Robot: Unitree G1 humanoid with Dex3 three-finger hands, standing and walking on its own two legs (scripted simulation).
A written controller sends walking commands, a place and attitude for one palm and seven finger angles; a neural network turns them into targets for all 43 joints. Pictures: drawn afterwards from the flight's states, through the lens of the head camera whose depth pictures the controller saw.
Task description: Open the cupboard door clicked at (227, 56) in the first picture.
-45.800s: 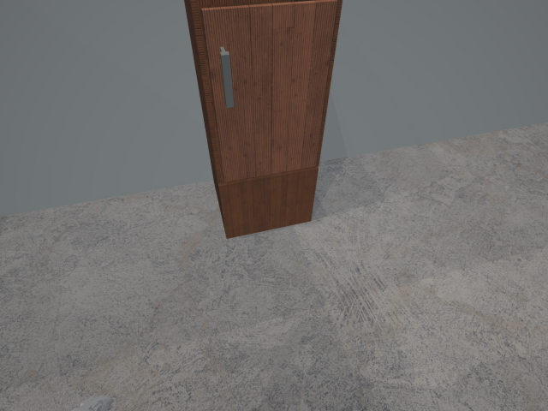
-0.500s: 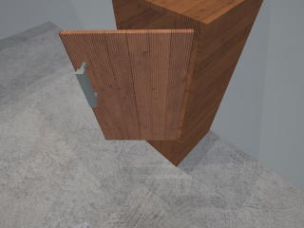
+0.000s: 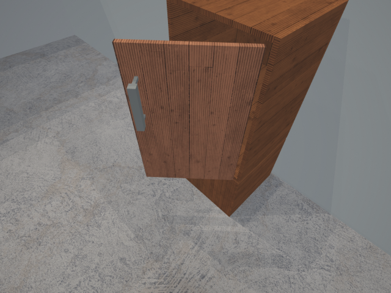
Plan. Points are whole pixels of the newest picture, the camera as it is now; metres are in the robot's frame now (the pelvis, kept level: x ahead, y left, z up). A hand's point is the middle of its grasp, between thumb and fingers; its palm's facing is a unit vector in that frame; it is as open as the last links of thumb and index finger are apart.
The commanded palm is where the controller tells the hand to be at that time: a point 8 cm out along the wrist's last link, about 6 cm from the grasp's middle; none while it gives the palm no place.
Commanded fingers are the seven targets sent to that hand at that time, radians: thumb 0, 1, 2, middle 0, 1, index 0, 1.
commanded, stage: come to a stop and stand still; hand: left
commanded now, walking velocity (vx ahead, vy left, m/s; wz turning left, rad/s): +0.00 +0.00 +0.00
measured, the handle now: (138, 104) +0.59 +0.22 +0.03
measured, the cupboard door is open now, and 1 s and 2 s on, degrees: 43 43 43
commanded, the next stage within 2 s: look again from close up in 0.50 s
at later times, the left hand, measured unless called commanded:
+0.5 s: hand out of the picture -0.04 +0.14 -0.17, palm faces +0.06 -0.99 -0.13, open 7.4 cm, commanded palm none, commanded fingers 0.00 0.90 0.90 -0.20 -0.30 -0.20 -0.30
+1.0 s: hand out of the picture +0.04 +0.22 -0.16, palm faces +0.06 -0.96 -0.26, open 7.4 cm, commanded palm none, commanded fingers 0.00 0.90 0.90 -0.20 -0.30 -0.20 -0.30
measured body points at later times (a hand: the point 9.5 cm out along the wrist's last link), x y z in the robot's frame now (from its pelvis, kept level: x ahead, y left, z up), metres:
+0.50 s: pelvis -0.03 -0.01 +0.00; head -0.02 +0.00 +0.45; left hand -0.04 +0.19 -0.16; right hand -0.05 -0.21 -0.16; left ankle +0.03 +0.10 -0.73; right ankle -0.01 -0.12 -0.73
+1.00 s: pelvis -0.02 +0.01 +0.00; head -0.04 +0.02 +0.45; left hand +0.03 +0.27 -0.14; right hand +0.06 -0.24 -0.14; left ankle +0.03 +0.10 -0.73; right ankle -0.01 -0.12 -0.73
